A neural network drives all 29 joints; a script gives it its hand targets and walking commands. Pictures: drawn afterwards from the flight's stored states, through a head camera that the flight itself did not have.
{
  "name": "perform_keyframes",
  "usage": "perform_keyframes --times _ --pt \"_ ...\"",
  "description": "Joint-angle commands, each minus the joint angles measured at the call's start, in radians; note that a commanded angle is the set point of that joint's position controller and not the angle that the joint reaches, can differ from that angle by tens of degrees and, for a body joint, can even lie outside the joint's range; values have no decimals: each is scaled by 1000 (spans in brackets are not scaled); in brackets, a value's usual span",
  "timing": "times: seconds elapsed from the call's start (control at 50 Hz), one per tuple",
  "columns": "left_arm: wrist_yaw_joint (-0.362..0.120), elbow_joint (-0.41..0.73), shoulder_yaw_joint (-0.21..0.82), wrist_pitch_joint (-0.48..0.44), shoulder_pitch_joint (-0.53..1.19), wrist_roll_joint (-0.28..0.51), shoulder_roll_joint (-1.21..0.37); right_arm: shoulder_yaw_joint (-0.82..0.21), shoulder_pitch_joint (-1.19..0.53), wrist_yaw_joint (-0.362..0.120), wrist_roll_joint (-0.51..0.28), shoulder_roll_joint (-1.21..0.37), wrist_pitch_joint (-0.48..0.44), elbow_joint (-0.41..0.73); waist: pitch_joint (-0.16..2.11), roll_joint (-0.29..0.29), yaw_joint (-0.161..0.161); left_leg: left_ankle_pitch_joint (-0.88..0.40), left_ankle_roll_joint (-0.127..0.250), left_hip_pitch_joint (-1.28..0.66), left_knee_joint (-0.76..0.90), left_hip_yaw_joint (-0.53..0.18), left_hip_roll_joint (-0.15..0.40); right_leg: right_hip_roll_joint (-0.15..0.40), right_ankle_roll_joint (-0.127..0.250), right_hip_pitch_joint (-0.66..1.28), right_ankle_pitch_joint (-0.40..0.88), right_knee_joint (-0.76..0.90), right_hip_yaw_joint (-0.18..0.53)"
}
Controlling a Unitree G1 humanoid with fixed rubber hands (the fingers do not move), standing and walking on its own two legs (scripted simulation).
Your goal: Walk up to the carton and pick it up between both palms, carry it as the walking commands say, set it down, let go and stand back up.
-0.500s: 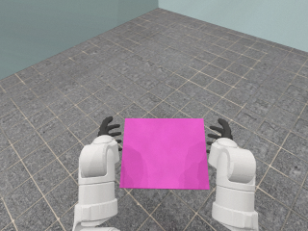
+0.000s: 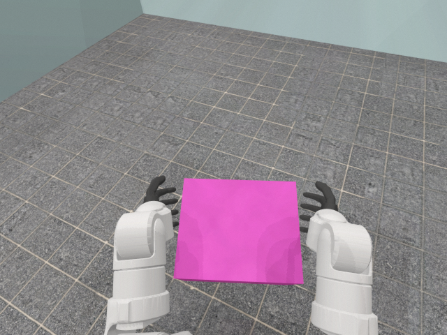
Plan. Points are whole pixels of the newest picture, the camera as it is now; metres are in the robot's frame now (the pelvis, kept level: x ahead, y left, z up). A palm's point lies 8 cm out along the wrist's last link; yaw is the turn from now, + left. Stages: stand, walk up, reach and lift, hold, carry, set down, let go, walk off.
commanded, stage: carry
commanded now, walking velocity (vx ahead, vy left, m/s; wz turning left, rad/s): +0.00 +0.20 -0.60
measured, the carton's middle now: (237, 234) +0.33 -0.01 -0.03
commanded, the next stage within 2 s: none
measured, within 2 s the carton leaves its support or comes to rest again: neither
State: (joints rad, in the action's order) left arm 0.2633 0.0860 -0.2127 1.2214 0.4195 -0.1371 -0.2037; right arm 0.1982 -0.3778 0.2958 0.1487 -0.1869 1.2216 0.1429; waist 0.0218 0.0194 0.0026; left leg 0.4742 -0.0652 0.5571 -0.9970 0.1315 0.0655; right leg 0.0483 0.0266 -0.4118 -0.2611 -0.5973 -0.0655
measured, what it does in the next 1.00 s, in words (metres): steps to the left, turning right: left foot, then right foot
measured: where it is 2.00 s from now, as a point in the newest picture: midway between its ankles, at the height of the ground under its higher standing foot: outside the picture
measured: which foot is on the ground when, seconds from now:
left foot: up 0.00-0.22, down 0.24-0.54, up 0.56-0.88, down 0.90-1.00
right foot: down 0.00-0.24, up 0.26-0.50, down 0.52-0.90, up 0.92-1.00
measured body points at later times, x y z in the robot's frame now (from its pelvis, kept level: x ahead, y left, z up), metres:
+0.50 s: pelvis -0.05 +0.12 +0.00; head -0.03 +0.11 +0.44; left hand +0.29 +0.18 +0.08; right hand +0.22 -0.11 +0.08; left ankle +0.00 +0.22 -0.73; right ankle -0.08 +0.03 -0.71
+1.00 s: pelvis -0.05 +0.24 +0.00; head -0.03 +0.25 +0.45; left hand +0.28 +0.20 +0.05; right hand +0.13 -0.05 +0.07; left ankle +0.03 +0.34 -0.73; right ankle -0.10 +0.11 -0.68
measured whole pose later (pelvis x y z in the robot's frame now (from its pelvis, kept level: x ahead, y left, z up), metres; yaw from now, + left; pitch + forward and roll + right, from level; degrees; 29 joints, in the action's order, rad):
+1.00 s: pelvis -0.05 +0.24 +0.00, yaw -37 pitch +4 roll +0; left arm 0.29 0.19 -0.19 1.24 0.32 -0.12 -0.17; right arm 0.16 -0.39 0.23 0.15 -0.19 1.20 0.09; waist 0.04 -0.06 -0.03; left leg 0.29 -0.01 0.37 -0.61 0.13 0.08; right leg 0.05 -0.05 -0.64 -0.46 -1.04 0.01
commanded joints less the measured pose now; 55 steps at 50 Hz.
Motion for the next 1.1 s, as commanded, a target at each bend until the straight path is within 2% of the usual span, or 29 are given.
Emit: perform_keyframes --times 0.0,0.1,0.16,0.2,0.22,0.24,0.26,0.28,0.3,0.34,0.4,0.46,0.48,0.5,0.52,0.54,0.56,0.6,0.64,0.76,0.82,0.86,0.88,0.9,0.92,0.94,0.96,1.0,1.08 --pt "-451 109 612 2 514 434 -1002 -718 -609 -460 -507 -1066 1 94 403 -180 -29 -87 -28 121 -61 -95 49 245 117 391 438 165 266" --pt "-429 120 635 1 436 389 -958 -709 -534 -468 -503 -1040 19 47 416 -223 -39 -85 -30 29 96 -84 0 232 129 324 346 178 314" --pt "-428 113 657 6 412 380 -941 -691 -502 -475 -489 -1037 25 4 407 -266 -36 -59 -17 -116 293 -61 -39 205 95 228 261 175 314" --pt "-430 114 674 10 416 390 -937 -682 -501 -477 -477 -1041 25 -8 401 -262 -19 -131 7 -299 559 2 -69 153 35 117 184 117 271" --pt "-432 105 679 13 410 392 -939 -675 -495 -478 -472 -1041 23 -15 415 -192 -14 -146 33 -463 647 -48 -4 94 -13 -19 108 36 224" --pt "-435 95 684 17 401 404 -954 -667 -489 -478 -462 -1031 19 -19 418 90 -15 -115 105 -553 728 -281 236 -25 -66 -190 -103 -151 84" --pt "-440 107 696 20 477 423 -952 -658 -490 -476 -445 -1045 10 -45 388 330 -11 -153 217 -480 722 -396 390 -55 -80 -337 -336 -410 -18" --pt "-447 132 721 20 552 460 -961 -645 -503 -471 -432 -1044 2 -25 346 273 -5 -287 257 -410 698 -343 371 -6 -69 -305 -321 -564 23" --pt "-454 142 728 21 585 483 -980 -630 -506 -470 -421 -1049 -1 -10 315 184 -4 -374 239 -352 673 -225 310 1 -63 -260 -254 -634 26" --pt "-461 154 745 20 630 517 -995 -615 -519 -466 -409 -1050 -13 9 310 168 -9 -427 185 -376 608 -61 223 11 -73 -235 -173 -549 -10" --pt "-457 101 720 34 573 520 -983 -599 -490 -452 -391 -1028 -14 -1 365 204 -4 -657 192 -464 519 -31 227 -16 -58 -155 -205 -347 -50" --pt "-462 27 674 49 518 503 -983 -600 -459 -443 -374 -1019 -9 -29 396 209 1 -705 198 -506 454 -44 254 -35 -28 -53 -189 -106 -79" --pt "-466 2 658 53 500 495 -986 -602 -458 -442 -373 -1013 -6 -42 393 168 -9 -666 172 -478 406 -26 239 -29 -27 15 -86 47 -87" --pt "-469 -17 645 53 490 482 -989 -606 -457 -441 -378 -1007 -3 -58 396 77 -21 -558 117 -387 319 6 207 33 -28 144 70 226 -23" --pt "-472 -34 626 51 459 466 -992 -612 -473 -442 -385 -1002 0 -71 374 -91 -31 -326 47 -138 203 4 161 232 12 322 197 301 260" --pt "-474 -78 595 41 414 430 -978 -635 -483 -449 -395 -1017 6 -54 344 -427 -20 137 -10 151 65 41 -24 486 166 426 605 277 652" --pt "-476 -31 597 34 482 442 -997 -685 -550 -447 -420 -1035 -4 -10 362 -278 -14 133 -9 165 -92 -103 27 431 179 467 719 197 552" --pt "-474 34 602 17 503 453 -1012 -713 -603 -455 -482 -1055 -13 55 366 -133 -20 16 -21 172 -146 -137 59 328 153 421 489 180 377" --pt "-458 94 608 3 497 444 -1000 -725 -603 -457 -508 -1059 -11 89 379 -170 -24 -95 -39 145 -102 -100 53 240 124 398 435 175 260" --pt "-429 117 633 -3 417 391 -937 -702 -509 -468 -501 -1028 8 19 406 -224 -37 -81 -38 33 82 -92 1 227 131 336 351 175 311" --pt "-430 125 661 2 403 394 -924 -687 -490 -473 -488 -1024 12 -5 394 -267 -33 -60 -19 -123 289 -65 -38 195 92 226 245 170 304" --pt "-432 129 682 8 405 406 -920 -681 -486 -476 -476 -1028 11 -9 390 -249 -14 -138 7 -315 566 5 -71 140 32 103 168 95 261" --pt "-435 122 687 12 395 409 -921 -674 -473 -477 -469 -1027 9 -16 409 -149 -9 -144 32 -488 654 -79 20 73 -10 -50 74 -16 204" --pt "-439 110 689 17 372 421 -936 -664 -461 -475 -459 -1018 5 -22 414 164 -17 -219 113 -576 707 -331 288 -48 -70 -240 -195 -225 58" --pt "-446 129 709 20 457 444 -933 -654 -447 -472 -440 -1033 -3 -56 387 356 -10 -299 228 -492 688 -393 402 -44 -83 -343 -365 -468 -9" --pt "-454 145 726 19 524 477 -946 -642 -467 -468 -429 -1038 -13 -27 342 273 -1 -412 256 -417 667 -328 363 -11 -70 -304 -332 -608 32" --pt "-460 152 737 17 559 501 -971 -629 -476 -467 -418 -1043 -19 -7 312 189 -1 -451 232 -357 649 -206 301 -1 -67 -262 -258 -660 29" --pt "-466 166 751 13 602 529 -980 -617 -485 -462 -404 -1044 -31 15 300 180 -7 -454 182 -376 596 -55 217 10 -81 -241 -183 -567 -17" --pt "-458 104 712 29 522 521 -967 -615 -446 -447 -389 -1017 -29 15 370 204 1 -679 201 -479 506 -49 242 -20 -49 -126 -219 -287 -61"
